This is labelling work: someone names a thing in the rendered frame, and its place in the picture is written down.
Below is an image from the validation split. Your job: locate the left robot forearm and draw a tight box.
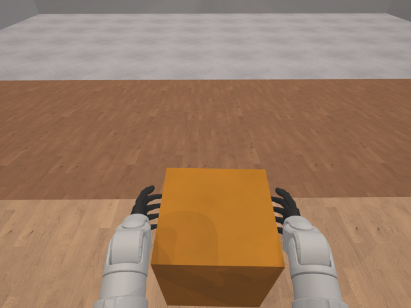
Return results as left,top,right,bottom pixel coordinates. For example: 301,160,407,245
93,214,152,308

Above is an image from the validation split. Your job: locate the carton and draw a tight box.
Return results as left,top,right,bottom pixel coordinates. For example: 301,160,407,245
151,168,285,307

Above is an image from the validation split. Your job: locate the robot left hand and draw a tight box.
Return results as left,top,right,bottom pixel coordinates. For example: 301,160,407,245
131,185,162,230

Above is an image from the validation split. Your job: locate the right robot forearm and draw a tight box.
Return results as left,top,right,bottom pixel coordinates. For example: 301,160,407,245
283,216,349,308

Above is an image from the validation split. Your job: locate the robot right hand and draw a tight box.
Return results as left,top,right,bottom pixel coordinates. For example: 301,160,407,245
271,188,301,234

